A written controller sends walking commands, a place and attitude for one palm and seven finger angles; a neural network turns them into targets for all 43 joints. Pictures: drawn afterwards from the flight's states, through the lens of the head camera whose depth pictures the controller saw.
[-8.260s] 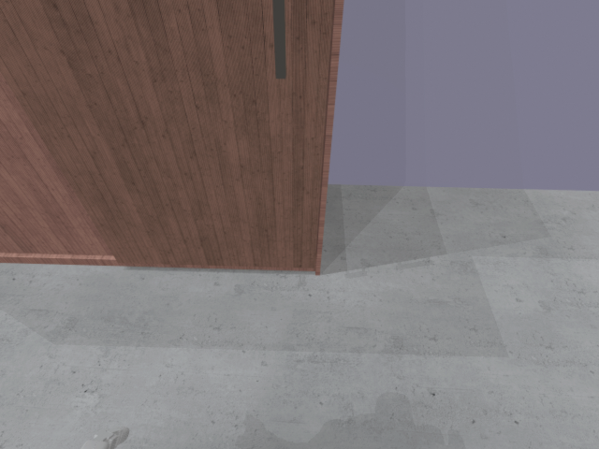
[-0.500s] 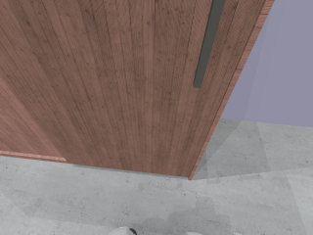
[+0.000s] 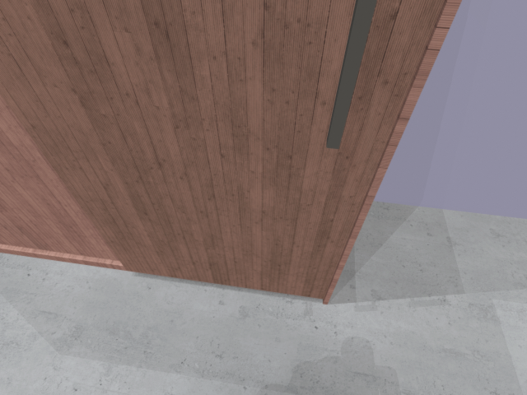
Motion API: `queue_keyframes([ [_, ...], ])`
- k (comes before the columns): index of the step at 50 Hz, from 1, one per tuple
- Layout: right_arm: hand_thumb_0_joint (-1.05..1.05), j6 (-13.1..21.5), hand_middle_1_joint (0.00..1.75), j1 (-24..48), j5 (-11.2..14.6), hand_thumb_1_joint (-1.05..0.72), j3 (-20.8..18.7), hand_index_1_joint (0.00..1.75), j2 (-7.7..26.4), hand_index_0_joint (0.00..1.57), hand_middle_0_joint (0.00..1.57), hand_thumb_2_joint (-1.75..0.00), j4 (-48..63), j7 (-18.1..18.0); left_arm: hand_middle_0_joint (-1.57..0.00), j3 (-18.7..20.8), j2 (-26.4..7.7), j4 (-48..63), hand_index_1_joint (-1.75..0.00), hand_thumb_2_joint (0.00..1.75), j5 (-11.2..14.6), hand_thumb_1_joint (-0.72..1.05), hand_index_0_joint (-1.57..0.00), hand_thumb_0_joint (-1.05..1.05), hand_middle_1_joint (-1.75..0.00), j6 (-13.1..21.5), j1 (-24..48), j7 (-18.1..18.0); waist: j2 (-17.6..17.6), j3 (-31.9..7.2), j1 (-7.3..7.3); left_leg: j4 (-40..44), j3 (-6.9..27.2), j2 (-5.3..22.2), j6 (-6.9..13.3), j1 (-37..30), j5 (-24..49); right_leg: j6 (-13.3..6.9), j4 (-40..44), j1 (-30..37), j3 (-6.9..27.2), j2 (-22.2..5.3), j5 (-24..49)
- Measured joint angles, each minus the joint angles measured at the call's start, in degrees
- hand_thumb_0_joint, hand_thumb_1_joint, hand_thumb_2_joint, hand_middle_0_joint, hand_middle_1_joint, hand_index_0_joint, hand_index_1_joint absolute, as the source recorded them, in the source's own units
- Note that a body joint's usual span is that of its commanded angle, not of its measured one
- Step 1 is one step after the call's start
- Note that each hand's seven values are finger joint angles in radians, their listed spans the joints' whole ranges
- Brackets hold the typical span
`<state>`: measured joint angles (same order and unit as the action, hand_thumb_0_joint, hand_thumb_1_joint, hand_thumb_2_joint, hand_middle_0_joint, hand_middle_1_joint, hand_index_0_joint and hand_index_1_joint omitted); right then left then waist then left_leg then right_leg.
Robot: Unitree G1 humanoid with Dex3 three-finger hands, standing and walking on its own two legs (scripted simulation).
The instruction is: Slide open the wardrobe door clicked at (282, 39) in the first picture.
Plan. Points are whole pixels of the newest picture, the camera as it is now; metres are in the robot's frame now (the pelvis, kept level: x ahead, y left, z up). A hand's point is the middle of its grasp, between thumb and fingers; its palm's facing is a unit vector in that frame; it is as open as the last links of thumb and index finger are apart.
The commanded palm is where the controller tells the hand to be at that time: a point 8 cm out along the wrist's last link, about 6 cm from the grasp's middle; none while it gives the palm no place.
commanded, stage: come to a stop and stand still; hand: right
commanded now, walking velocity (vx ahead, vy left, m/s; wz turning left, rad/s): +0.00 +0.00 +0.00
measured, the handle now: (347, 69) +0.53 -0.09 +0.23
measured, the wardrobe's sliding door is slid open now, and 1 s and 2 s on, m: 0.00 0.00 0.00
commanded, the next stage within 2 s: look again from close up in 0.70 s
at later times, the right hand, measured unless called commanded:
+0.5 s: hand out of the picture +0.03 -0.14 -0.17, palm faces +0.04 +0.97 -0.25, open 7.3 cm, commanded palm none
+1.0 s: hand out of the picture -0.01 -0.15 -0.17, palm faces +0.05 +0.98 -0.22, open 7.4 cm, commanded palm none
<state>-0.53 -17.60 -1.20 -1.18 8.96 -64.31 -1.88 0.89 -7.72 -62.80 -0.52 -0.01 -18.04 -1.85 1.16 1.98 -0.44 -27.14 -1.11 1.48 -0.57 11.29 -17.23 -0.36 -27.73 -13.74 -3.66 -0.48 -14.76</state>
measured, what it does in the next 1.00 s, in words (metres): stands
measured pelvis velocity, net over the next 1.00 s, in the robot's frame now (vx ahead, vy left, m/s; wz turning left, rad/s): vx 0.00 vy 0.03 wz -0.02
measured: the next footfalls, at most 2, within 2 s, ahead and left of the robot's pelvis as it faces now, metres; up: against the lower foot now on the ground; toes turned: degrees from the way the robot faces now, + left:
none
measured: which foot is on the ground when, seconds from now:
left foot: down 0.00-1.00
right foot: down 0.00-1.00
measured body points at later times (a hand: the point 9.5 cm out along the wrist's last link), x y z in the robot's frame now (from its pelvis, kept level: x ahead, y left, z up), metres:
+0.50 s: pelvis +0.01 +0.04 +0.00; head +0.02 +0.06 +0.45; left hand +0.02 +0.26 -0.17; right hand +0.03 -0.19 -0.15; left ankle -0.03 +0.12 -0.74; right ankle -0.01 -0.12 -0.74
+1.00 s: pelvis +0.00 +0.03 +0.00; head +0.01 +0.03 +0.45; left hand +0.03 +0.26 -0.16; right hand -0.01 -0.20 -0.16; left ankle -0.03 +0.12 -0.74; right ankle -0.01 -0.12 -0.74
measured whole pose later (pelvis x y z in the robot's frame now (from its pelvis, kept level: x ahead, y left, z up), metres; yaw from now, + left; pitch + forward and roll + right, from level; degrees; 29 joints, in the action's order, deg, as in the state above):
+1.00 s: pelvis +0.00 +0.03 +0.00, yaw -1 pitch -2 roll +0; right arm 1.2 -16.9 -1.1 -0.3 10.3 -63.3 -1.7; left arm -0.9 -9.4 -63.9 -0.6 0.7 -14.0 -1.6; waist 0.6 1.8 0.7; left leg -26.8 -3.0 -1.5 2.8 7.9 -17.4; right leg 2.7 -26.0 -9.9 -1.5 -3.3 -14.3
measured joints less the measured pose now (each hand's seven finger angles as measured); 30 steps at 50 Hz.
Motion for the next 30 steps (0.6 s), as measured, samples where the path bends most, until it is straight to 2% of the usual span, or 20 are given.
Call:
queue_keyframes([
  [1, 0.0, 0.48, 0.3, 0.39, -0.1, -0.91, 0.48, 0.3, -0.74, 0.2, 0.2, -0.9, 0.15, -0.35, -0.2, 0.02, -0.54, 0.21, -0.3, 0.9, -0.03, 0.91, -0.2, 0.0, -0.3, -0.38, 0.3, 0.41, -1.24, 0.43, -0.11, -0.83, -0.05, -0.93, 0.67, 0.7, -0.77, 0.32, -2.38, -1.21, 0.13, -0.98, -1.4],
  [3, 0.0, 1.3, 0.3, 0.74, -0.18, -0.91, 1.21, 0.3, -1.88, 0.2, 0.2, -0.9, 0.62, -0.44, -0.2, 0.0, -1.24, 0.76, -0.3, 0.9, -0.25, 0.91, -0.2, 0.01, -0.3, -0.28, 0.24, 0.94, -3.1, 0.72, -1.27, -2.86, -0.76, -2.01, 1.4, 1.56, -1.31, 0.72, -4.61, -2.3, 1.1, -2.01, -2.28],
  [6, 0.01, 1.85, 0.3, 1.07, -0.19, -0.93, 1.48, 0.3, -2.02, 0.2, 0.2, -0.9, 0.37, -0.86, -0.2, -0.5, -1.17, 1.05, -0.3, 0.9, -0.27, 0.91, -0.2, 0.01, -0.3, 0.58, -0.95, 0.92, -3.66, -0.07, -1.92, -4.66, -1.23, -2.1, 1.94, 1.18, -2.42, 1.36, -5.26, -1.51, 1.61, -2.11, -3.21],
  [14, 0.01, 2.58, 0.3, 1.91, 0.25, -0.93, 1.2, 0.3, -0.81, 0.2, 0.2, -0.9, 1.77, -0.74, -0.2, -1.64, -0.13, 0.25, -0.3, 0.9, -0.38, 0.92, -0.2, 0.01, -0.3, 0.46, -0.54, 0.4, -4.11, -1.62, -1.26, -5.31, -1.63, -2.35, 3.14, -1.01, -3.89, 2.67, -3.49, 1.66, 1.98, -2.3, -3.11],
  [30, 0.0, 2.34, 0.3, 0.53, 0.21, -0.91, 0.91, 0.3, -0.21, 0.2, 0.2, -0.9, 1.99, -0.39, -0.19, -1.45, -1.92, -0.73, -0.3, 0.9, -0.03, 0.92, -0.2, 0.01, -0.3, 0.69, 2.49, 0.01, -2.0, -0.94, 0.33, -1.96, -2.23, -3.6, 4.43, -3.16, -2.45, 3.96, 0.23, 3.91, 2.54, -3.41, -1.34],
])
